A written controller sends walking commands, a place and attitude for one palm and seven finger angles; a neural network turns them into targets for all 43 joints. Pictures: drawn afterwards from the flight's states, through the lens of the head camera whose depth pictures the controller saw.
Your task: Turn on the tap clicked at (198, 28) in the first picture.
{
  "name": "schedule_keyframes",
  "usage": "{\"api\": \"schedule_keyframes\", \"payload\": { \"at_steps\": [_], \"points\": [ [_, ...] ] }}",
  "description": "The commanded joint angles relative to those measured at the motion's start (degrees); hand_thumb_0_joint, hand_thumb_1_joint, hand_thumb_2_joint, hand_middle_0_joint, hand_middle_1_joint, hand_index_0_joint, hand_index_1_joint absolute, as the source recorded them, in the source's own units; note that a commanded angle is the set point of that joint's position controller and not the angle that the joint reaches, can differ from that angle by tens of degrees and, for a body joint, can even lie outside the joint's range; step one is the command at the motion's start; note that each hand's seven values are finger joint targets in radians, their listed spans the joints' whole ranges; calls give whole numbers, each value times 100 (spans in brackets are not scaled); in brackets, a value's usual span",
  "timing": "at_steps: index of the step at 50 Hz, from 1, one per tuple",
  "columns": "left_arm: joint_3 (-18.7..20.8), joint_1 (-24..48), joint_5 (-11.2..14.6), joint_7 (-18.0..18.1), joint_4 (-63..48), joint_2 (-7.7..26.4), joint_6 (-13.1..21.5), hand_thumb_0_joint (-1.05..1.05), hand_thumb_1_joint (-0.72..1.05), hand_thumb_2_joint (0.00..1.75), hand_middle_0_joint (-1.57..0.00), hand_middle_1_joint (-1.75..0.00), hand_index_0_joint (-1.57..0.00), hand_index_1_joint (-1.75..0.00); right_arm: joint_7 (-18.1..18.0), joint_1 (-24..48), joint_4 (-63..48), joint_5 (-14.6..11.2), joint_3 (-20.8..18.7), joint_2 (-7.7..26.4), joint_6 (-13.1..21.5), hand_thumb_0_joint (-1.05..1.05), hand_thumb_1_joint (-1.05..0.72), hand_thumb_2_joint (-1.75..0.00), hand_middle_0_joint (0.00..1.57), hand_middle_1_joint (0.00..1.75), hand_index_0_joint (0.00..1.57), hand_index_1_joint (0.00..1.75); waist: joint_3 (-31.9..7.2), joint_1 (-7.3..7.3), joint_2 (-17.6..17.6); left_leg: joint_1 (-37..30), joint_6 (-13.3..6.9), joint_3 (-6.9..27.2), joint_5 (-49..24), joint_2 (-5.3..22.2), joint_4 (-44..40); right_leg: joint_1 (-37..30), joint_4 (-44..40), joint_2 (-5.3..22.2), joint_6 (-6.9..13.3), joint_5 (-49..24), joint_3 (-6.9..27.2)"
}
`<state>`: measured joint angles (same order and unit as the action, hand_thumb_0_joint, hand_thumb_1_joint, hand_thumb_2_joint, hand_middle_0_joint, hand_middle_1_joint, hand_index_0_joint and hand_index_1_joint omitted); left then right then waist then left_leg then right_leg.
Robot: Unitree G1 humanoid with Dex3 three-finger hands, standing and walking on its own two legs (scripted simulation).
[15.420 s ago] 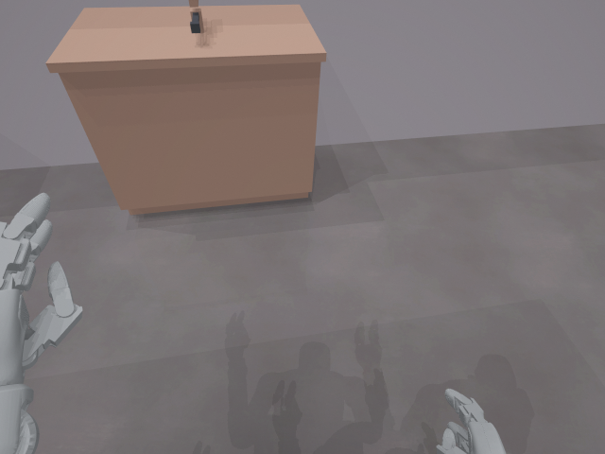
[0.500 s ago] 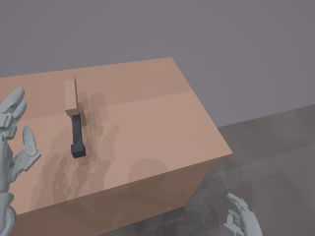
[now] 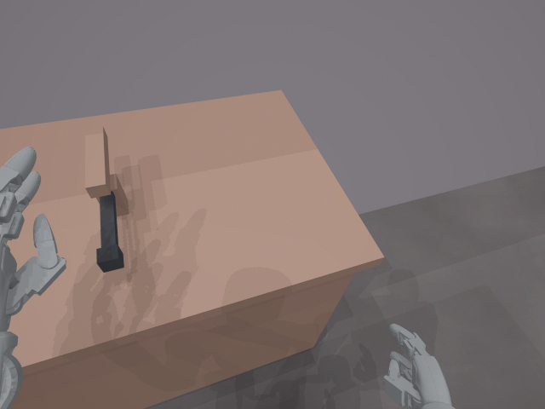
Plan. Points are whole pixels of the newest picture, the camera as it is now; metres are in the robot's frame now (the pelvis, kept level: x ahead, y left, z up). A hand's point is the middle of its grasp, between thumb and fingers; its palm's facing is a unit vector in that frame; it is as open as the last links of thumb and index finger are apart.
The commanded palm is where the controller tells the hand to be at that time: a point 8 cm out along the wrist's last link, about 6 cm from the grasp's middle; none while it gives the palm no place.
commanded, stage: shuffle to correct the standing spot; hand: left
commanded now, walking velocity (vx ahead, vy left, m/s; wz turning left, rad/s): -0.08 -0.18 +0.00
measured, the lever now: (110, 258) +0.29 +0.27 +0.04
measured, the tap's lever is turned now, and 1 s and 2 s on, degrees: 0 0 0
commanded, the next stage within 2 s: come to a stop and stand still in 1.20 s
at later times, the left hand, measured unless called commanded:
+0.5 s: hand (117, 268) +0.22 +0.19 +0.16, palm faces +0.31 -0.86 -0.40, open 7.4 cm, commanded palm +0.16 +0.23 +0.17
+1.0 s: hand (92, 309) +0.18 +0.20 +0.16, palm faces +0.35 -0.83 -0.43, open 7.4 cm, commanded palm +0.13 +0.24 +0.17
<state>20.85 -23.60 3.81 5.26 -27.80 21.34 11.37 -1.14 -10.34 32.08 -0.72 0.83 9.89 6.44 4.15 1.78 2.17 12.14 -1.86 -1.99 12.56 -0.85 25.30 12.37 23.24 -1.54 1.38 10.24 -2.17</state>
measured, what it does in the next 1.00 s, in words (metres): shifts its weight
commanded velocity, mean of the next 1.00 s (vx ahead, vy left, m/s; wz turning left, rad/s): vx -0.18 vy -0.18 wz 0.00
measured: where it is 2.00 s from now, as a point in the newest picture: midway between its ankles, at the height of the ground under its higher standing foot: outside the picture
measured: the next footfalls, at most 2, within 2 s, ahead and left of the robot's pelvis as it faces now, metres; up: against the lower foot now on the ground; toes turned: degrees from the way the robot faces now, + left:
right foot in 1.22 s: +0.01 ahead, -0.21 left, +0.00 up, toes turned -1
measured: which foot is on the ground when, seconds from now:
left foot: down 0.00-1.00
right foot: down 0.00-1.00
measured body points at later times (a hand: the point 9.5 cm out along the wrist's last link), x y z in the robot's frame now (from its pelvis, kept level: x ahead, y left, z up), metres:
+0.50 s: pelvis +0.00 -0.05 -0.01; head +0.04 -0.03 +0.44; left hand +0.20 +0.24 +0.18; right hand +0.16 -0.29 -0.09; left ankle +0.01 +0.09 -0.74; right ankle +0.02 -0.10 -0.74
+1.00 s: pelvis -0.02 -0.05 -0.01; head +0.02 -0.03 +0.44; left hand +0.15 +0.24 +0.18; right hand +0.15 -0.28 -0.09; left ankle -0.04 +0.07 -0.74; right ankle +0.02 -0.10 -0.74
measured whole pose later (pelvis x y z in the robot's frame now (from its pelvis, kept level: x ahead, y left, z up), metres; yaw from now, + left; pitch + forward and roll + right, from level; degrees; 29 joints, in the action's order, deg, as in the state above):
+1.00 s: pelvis -0.02 -0.05 -0.01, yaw +2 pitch +3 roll +0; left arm 23.5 -30.6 5.3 5.0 -34.5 24.5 11.5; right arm -3.7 -12.6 33.5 0.2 -1.0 10.7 6.6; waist 2.1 0.5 2.8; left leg 16.5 -0.3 -2.5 17.0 1.6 30.6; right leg 21.2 28.9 -3.8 5.7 10.9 -5.8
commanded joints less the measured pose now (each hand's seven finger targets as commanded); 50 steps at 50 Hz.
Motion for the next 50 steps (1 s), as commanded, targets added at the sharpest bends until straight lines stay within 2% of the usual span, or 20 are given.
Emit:
{"api": "schedule_keyframes", "payload": {
  "at_steps": [1, 6, 10, 14, 15, 19, 22, 25, 27, 31, 34, 37, 39, 41, 43, 44, 45, 46, 48, 50],
  "points": [
    [621, 268, 63, 85, -1393, 945, 325, 0, 90, 90, -20, -30, -20, -30, -43, 411, -911, -19, -403, 852, 298, 0, -90, -90, 20, 30, 20, 30, -1044, -57, -578, 117, 163, 633, -863, 859, -433, -618, -97, 360, -92, -868, 445],
    [666, 190, 111, 69, -1442, 1002, 276, 0, 90, 90, -20, -30, -20, -30, -86, 411, -929, -7, -421, 857, 306, 0, -90, -90, 20, 30, 20, 30, -999, -62, -687, 162, 108, 596, -556, 881, -337, -408, -133, 401, -73, -744, 570],
    [619, 69, 136, 59, -1340, 929, 228, 0, 90, 90, -20, -30, -20, -30, -116, 366, -896, 0, -409, 849, 288, 0, -90, -90, 20, 30, 20, 30, -968, -93, -485, 217, 82, 489, -188, 793, -206, -249, -294, 434, -63, -488, 636],
    [795, 16, 154, 94, -1470, 1124, 201, 0, 90, 90, -20, -30, -20, -30, -139, 368, -892, -39, -454, 851, 309, 0, -90, -90, 20, 30, 20, 30, -996, -96, -405, 91, 88, 361, -16, 683, 46, -6, -489, 573, -12, -298, 821],
    [655, -18, 175, 80, -1384, 977, 190, 0, 90, 90, -20, -30, -20, -30, -138, 294, -890, -14, -437, 852, 294, 0, -90, -90, 20, 30, 20, 30, -1007, -130, -240, 113, 89, 334, 52, 619, 108, 25, -548, 598, -16, -122, 813],
    [853, -161, 183, 128, -1478, 1191, 164, 0, 90, 90, -20, -30, -20, -30, -159, 299, -853, -46, -477, 858, 301, 0, -90, -90, 20, 30, 20, 30, -975, -125, -239, -25, 92, 221, 127, 541, 368, 328, -750, 764, 12, 129, 979],
    [834, -189, 205, 139, -1492, 1165, 172, 0, 90, 90, -20, -30, -20, -30, -179, 231, -860, -18, -482, 887, 288, 0, -90, -90, 20, 30, 20, 30, -993, -150, -150, 79, 77, 219, 136, 536, 403, 257, -729, 768, -82, 167, 938],
    [804, -277, 214, 139, -1536, 1137, 180, 0, 90, 90, -20, -30, -20, -30, -198, 236, -814, 3, -465, 885, 283, 0, -90, -90, 20, 30, 20, 30, -1059, -174, -285, 24, 55, 304, -132, 640, 241, 203, -522, 686, -73, -98, 739],
    [908, -260, 205, 115, -1669, 1250, 235, 0, 90, 90, -20, -30, -20, -30, -221, 273, -866, 8, -491, 910, 305, 0, -90, -90, 20, 30, 20, 30, -968, -118, -541, 190, 26, 414, -511, 845, 82, 86, -275, 560, -246, -631, 616],
    [1038, -333, 175, 47, -1744, 1311, 338, 0, 90, 90, -20, -30, -20, -30, -239, 272, -865, 48, -504, 881, 296, 0, -90, -90, 20, 30, 20, 30, -1259, -65, -712, 304, -36, 671, -2005, 1249, 77, -418, 355, 443, -349, -1700, 394],
    [1112, -520, 167, -21, -1765, 1299, 434, 0, 90, 90, -20, -30, -20, -30, -207, 237, -821, 56, -537, 829, 330, 0, -90, -90, 20, 30, 20, 30, -1495, -71, -828, 183, -14, 635, -2596, 1288, 339, -480, 508, 499, -217, -2091, 379],
    [1160, -506, 147, -60, -1849, 1295, 581, 0, 90, 90, -20, -30, -20, -30, -197, 137, -807, 80, -576, 828, 390, 0, -90, -90, 20, 30, 20, 30, -1543, -98, -690, 451, -25, 581, -2038, 1210, 599, -497, 560, 637, -190, -2109, 493],
    [1277, -639, 162, -28, -1698, 1345, 563, 0, 90, 90, -20, -30, -20, -30, -208, 145, -730, 57, -587, 785, 385, 0, -90, -90, 20, 30, 20, 30, -1577, -135, -348, 405, 80, 356, -1129, 865, 902, -256, 251, 862, -72, -2246, 778],
    [1272, -595, 203, 18, -1678, 1369, 524, 0, 90, 90, -20, -30, -20, -30, -196, 36, -761, 39, -612, 772, 345, 0, -90, -90, 20, 30, 20, 30, -1546, -150, 301, 527, 185, 11, 492, 320, 1358, -24, -413, 1263, -92, -1416, 1227],
    [1183, -658, 219, 68, -1611, 1269, 423, 0, 90, 90, -20, -30, -20, -30, -208, 77, -751, 4, -582, 733, 323, 0, -90, -90, 20, 30, 20, 30, -1315, -66, 587, 610, 206, 113, 1195, 116, 2192, 485, -1008, 1605, 216, 100, 1696],
    [1152, -708, 219, 118, -1607, 1264, 327, 0, 90, 90, -20, -30, -20, -30, -217, 200, -711, 8, -504, 719, 304, 0, -90, -90, 20, 30, 20, 30, -1175, -79, 344, 603, 194, 228, 1189, 213, 2054, 590, -989, 1648, 437, 317, 1785],
    [990, -724, 219, 130, -1611, 1167, 275, 0, 90, 90, -20, -30, -20, -30, -223, 147, -696, 48, -418, 656, 278, 0, -90, -90, 20, 30, 20, 30, -1175, -121, 402, 613, 172, 185, 1187, 301, 1544, 435, -822, 1608, 561, 466, 1529],
    [1028, -637, 202, 149, -1680, 1231, 273, 0, 90, 90, -20, -30, -20, -30, -253, 131, -706, 71, -395, 669, 287, 0, -90, -90, 20, 30, 20, 30, -1111, -128, 344, 385, 166, 43, 954, 291, 978, 505, -733, 1451, 515, 456, 1330],
    [947, -509, 170, 153, -1687, 1237, 311, 0, 90, 90, -20, -30, -20, -30, -320, 29, -704, 91, -432, 767, 333, 0, -90, -90, 20, 30, 20, 30, -1093, -139, -36, -149, 33, 52, 377, 588, -172, 526, -352, 1050, 110, 475, 988],
    [825, -253, 113, 138, -1780, 1155, 382, 0, 90, 90, -20, -30, -20, -30, -344, 151, -741, 77, -425, 909, 329, 0, -90, -90, 20, 30, 20, 30, -959, -81, -944, -337, -399, 1141, -864, 1753, -648, 773, 778, 410, -446, 47, 505]
  ]
}}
